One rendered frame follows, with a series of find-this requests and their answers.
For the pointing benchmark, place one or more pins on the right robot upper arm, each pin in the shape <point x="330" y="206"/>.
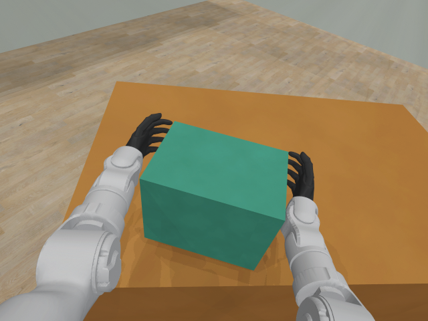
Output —
<point x="322" y="308"/>

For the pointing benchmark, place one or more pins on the robot left forearm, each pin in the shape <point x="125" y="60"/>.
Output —
<point x="109" y="198"/>

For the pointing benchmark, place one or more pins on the pedestal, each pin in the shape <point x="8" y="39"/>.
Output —
<point x="370" y="164"/>

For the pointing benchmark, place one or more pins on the right robot hand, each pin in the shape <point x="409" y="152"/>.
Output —
<point x="304" y="180"/>

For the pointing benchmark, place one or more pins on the left robot upper arm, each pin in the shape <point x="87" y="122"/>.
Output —
<point x="75" y="268"/>

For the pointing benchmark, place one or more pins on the carton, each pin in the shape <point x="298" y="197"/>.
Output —
<point x="213" y="194"/>

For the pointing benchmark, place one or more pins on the left robot hand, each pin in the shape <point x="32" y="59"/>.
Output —
<point x="142" y="137"/>

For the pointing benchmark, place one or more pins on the robot right forearm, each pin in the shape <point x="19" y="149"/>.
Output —
<point x="308" y="257"/>

